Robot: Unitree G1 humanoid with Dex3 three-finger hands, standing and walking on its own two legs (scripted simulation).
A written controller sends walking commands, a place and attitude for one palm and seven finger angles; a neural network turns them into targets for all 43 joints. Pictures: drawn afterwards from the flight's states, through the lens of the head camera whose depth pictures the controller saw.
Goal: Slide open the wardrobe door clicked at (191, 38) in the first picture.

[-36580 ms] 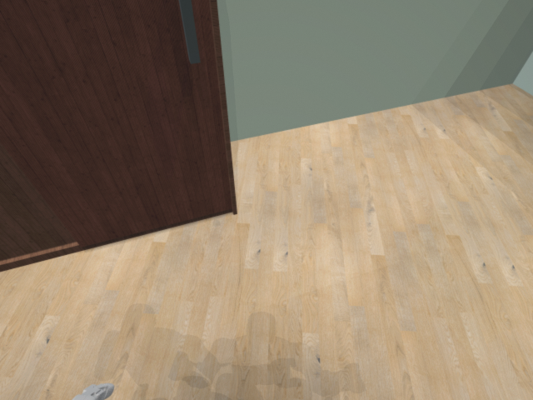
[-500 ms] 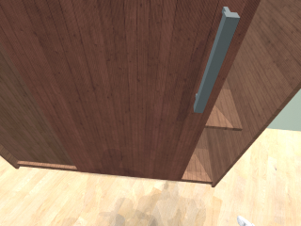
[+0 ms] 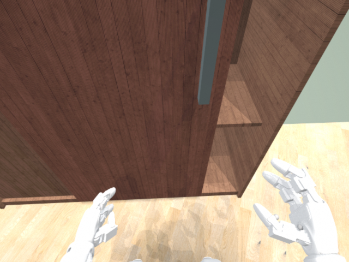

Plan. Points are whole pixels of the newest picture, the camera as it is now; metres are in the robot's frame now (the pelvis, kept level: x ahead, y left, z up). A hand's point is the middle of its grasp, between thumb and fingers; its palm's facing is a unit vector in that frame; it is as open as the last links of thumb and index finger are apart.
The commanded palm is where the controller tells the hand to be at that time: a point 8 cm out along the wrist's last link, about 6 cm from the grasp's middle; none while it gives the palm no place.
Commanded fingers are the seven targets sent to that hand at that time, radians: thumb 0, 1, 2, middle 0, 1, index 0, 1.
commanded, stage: raise the hand with hooked fingers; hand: right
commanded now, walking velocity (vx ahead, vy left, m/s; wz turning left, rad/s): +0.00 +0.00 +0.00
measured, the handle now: (208, 45) +0.53 -0.07 +0.24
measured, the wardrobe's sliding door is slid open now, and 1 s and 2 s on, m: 0.22 0.22 0.22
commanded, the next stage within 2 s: move the hooked fingers beside the handle in 1.48 s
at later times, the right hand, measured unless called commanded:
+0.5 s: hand (315, 164) +0.25 -0.23 +0.17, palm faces +0.03 +1.00 -0.07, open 12.7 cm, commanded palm +0.22 -0.28 +0.19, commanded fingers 0.00 0.43 -0.33 0.29 1.15 0.29 1.15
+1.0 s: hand out of the picture +0.30 -0.27 +0.26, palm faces +0.06 +0.99 -0.09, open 14.0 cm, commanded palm +0.26 -0.31 +0.27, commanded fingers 0.00 0.50 -0.30 0.30 1.20 0.30 1.20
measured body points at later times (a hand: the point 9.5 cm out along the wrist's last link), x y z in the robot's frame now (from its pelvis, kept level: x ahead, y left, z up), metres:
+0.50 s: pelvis +0.02 -0.01 +0.04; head +0.00 +0.00 +0.49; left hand +0.18 +0.25 -0.01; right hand +0.25 -0.29 +0.18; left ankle +0.02 +0.12 -0.68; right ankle +0.02 -0.12 -0.68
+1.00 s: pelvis +0.02 +0.01 +0.05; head -0.01 +0.03 +0.50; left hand +0.21 +0.23 -0.01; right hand +0.29 -0.32 +0.27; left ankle +0.02 +0.12 -0.68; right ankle +0.02 -0.12 -0.68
